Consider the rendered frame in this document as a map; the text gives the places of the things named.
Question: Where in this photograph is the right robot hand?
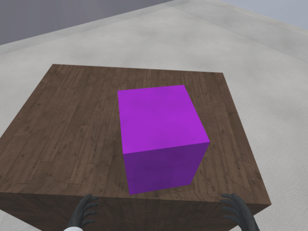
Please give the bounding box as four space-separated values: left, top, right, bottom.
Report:
221 193 260 231

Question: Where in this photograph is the left robot hand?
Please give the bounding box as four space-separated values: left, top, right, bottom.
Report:
67 193 99 229

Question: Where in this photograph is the carton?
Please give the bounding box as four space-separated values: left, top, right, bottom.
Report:
117 85 210 195

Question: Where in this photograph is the pedestal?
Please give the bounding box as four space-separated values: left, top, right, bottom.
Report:
0 64 272 231

